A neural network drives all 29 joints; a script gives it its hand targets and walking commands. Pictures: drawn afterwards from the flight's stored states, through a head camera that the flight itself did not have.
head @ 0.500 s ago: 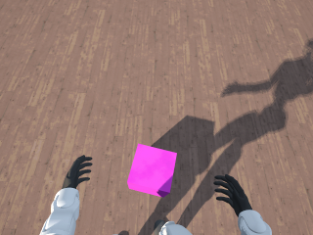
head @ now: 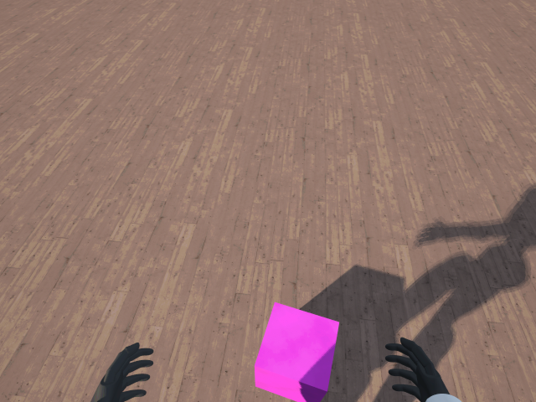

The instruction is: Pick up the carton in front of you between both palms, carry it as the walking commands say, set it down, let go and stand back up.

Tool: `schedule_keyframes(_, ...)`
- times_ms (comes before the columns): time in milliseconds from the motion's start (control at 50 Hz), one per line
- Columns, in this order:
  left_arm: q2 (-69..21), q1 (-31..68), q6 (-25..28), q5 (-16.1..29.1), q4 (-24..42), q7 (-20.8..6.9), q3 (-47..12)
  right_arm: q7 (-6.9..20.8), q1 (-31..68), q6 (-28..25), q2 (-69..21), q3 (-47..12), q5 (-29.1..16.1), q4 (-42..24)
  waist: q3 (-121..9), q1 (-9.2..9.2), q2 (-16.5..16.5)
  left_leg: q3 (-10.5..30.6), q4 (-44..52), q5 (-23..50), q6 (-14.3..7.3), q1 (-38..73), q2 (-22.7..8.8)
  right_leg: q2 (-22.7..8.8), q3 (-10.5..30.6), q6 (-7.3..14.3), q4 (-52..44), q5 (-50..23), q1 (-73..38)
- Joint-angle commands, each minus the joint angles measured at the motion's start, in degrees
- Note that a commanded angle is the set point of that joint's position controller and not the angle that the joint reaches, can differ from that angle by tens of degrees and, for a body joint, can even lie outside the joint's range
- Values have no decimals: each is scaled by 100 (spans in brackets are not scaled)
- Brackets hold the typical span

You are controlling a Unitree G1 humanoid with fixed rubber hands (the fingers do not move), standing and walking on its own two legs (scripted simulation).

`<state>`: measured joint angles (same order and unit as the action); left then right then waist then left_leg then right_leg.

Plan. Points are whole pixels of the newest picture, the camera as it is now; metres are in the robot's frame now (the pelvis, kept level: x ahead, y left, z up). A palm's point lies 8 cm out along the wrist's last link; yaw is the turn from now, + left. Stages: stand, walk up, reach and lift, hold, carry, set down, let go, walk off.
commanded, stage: let go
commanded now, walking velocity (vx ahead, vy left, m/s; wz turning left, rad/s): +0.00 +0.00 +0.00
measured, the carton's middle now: (295, 355) +0.39 -0.09 -0.65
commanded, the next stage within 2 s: stand in 0.22 s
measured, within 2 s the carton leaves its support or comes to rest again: neither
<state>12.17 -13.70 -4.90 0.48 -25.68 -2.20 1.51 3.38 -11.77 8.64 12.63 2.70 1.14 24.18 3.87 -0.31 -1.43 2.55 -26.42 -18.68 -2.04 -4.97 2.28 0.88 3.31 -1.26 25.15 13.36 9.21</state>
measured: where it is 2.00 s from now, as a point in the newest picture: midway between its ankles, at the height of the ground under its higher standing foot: outside the picture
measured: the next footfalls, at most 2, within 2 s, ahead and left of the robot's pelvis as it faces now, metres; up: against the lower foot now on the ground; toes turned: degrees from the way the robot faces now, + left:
none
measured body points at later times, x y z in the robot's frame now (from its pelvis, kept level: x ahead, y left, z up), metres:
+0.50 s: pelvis +0.00 -0.03 -0.01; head +0.01 -0.05 +0.44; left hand +0.13 +0.27 -0.09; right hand +0.15 -0.31 -0.11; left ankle -0.05 +0.10 -0.74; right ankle +0.00 -0.14 -0.74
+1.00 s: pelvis +0.01 -0.04 +0.00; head +0.01 -0.06 +0.45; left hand +0.11 +0.27 -0.10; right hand +0.15 -0.33 -0.11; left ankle -0.05 +0.10 -0.74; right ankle +0.00 -0.14 -0.74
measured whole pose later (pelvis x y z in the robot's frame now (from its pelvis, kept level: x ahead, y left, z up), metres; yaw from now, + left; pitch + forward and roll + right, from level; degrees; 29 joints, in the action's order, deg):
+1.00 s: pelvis +0.01 -0.04 +0.00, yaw +3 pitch -1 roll +0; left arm 19.2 -8.5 -0.1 -1.6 -50.8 0.8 2.4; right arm -1.8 -10.4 -0.1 21.4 0.1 1.7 47.2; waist 0.9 -0.4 -2.4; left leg 5.5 -25.0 -18.3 1.2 -5.3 0.2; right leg 2.2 -0.5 1.9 26.0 14.9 9.8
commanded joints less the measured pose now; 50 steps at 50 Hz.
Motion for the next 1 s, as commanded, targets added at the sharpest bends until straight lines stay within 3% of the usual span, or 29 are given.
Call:
schedule_keyframes(0,388,323,119,38,496,105,69,-135,230,161,772,178,11,-633,-357,95,-105,62,415,2215,416,-471,-247,439,-410,76,98,-745,-422)
schedule_keyframes(200,545,265,-79,2,418,56,129,-248,258,443,626,4,-12,-838,-191,-4,-8,-125,431,1551,268,-619,-107,314,-288,51,17,-950,-685)
schedule_keyframes(220,1162,194,87,-391,-415,258,410,-441,560,-48,1198,181,41,-93,-123,-138,-447,58,217,551,363,-1090,-276,-188,17,8,2,-697,102)
schedule_keyframes(260,1322,224,248,-399,-557,339,414,-466,329,-423,1097,156,144,127,-237,-21,-102,243,189,-176,261,-926,-333,-297,177,127,-140,153,450)
schedule_keyframes(300,1251,368,359,-395,-655,338,392,-435,273,-629,1116,148,156,329,-253,28,112,334,134,-378,187,-831,-379,-322,287,184,-270,721,725)
schedule_keyframes(360,1241,513,467,-365,-845,284,391,-390,276,-787,1180,139,169,596,-447,49,223,384,35,173,145,-670,-422,-361,310,225,-221,311,664)
schedule_keyframes(460,1371,434,532,-305,-1198,299,394,-442,189,-889,1340,97,151,956,-726,13,204,446,-21,1202,164,-505,-506,-422,240,232,7,-1046,210)
schedule_keyframes(560,1514,411,536,-270,-1477,339,377,-494,93,-896,1470,71,119,1242,-759,10,213,449,-15,1644,181,-440,-533,-478,243,248,49,-1642,-56)
schedule_keyframes(740,1621,511,544,-232,-1857,357,341,-528,116,-912,1578,-2,78,1619,-680,3,123,491,121,1877,191,-398,-579,-534,260,263,-32,-1918,-277)
schedule_keyframes(980,1670,696,542,-201,-2278,317,296,-541,262,-953,1693,-86,52,2067,-532,-9,89,565,443,1686,184,-355,-651,-570,269,273,-270,-1556,-377)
